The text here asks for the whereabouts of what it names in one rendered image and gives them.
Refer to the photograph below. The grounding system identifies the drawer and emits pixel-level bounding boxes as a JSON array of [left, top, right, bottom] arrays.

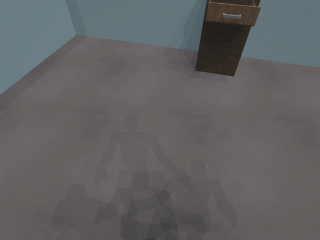
[[205, 0, 261, 27]]

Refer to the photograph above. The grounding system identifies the cabinet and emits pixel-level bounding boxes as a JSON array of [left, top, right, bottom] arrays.
[[195, 0, 261, 77]]

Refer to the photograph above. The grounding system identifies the handle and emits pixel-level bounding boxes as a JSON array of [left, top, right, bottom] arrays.
[[222, 13, 242, 19]]

